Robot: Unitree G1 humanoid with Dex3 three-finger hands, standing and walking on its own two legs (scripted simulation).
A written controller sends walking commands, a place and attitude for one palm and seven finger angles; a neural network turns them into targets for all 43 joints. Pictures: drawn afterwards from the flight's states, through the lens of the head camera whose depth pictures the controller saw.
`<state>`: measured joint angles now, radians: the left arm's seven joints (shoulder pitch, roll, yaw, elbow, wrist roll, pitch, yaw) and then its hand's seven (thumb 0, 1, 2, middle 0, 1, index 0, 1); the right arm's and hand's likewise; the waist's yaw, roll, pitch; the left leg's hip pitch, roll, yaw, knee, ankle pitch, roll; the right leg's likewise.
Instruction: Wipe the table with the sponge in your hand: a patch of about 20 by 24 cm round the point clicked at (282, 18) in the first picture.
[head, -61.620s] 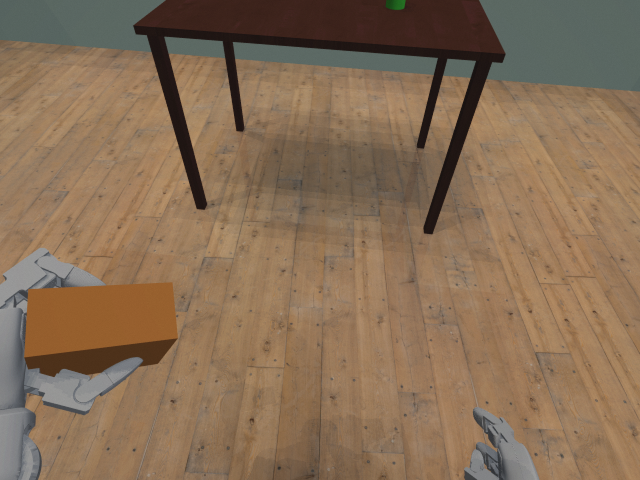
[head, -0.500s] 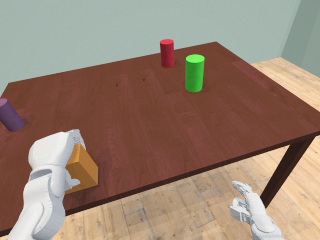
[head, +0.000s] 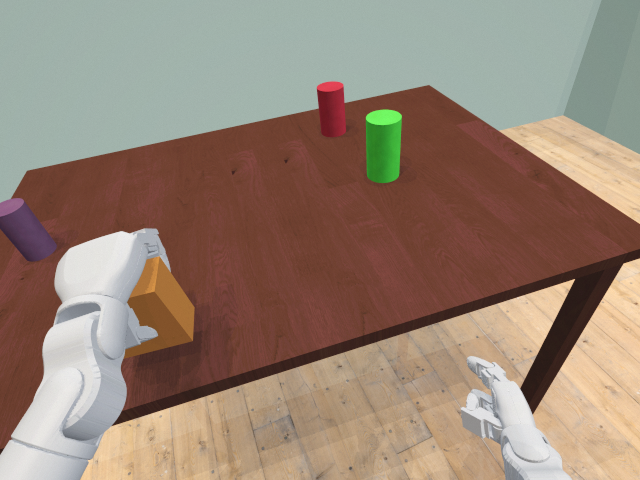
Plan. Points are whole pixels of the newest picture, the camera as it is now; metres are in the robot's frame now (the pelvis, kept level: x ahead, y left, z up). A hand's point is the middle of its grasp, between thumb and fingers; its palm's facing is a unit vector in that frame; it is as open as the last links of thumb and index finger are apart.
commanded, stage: lift the sponge slowly off the table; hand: left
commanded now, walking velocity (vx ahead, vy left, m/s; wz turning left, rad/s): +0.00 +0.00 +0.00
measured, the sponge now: (143, 318) +0.26 +0.28 +0.10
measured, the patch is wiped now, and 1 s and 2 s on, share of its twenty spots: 1.00 1.00 1.00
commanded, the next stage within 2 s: bring the sponge back beside the body in 0.88 s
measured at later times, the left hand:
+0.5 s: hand (119, 271) +0.26 +0.28 +0.18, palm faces +0.19 -0.10 -0.98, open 9.8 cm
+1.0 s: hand (117, 249) +0.27 +0.27 +0.21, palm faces +0.26 -0.15 -0.95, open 9.8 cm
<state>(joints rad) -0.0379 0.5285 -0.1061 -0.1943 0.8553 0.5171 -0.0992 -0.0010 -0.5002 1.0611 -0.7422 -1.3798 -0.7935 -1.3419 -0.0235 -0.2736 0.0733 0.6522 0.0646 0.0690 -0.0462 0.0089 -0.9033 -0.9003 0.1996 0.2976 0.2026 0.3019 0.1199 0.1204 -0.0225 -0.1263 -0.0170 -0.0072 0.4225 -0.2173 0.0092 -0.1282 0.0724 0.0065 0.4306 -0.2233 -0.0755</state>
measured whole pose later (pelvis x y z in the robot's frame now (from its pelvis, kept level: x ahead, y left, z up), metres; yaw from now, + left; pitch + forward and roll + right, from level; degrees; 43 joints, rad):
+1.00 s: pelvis -0.01 +0.01 +0.00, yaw +0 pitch -4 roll +0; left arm -0.20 0.56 -0.10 -0.26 0.79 0.61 -0.15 0.00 -0.50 1.06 -0.74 -1.38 -0.79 -1.34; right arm -0.04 -0.27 0.10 0.62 0.08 0.08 -0.05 0.01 -0.90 -0.90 0.20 0.30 0.20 0.30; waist 0.13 0.12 -0.03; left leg -0.15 -0.04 0.00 0.42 -0.20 0.03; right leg -0.15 0.05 0.01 0.44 -0.21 -0.06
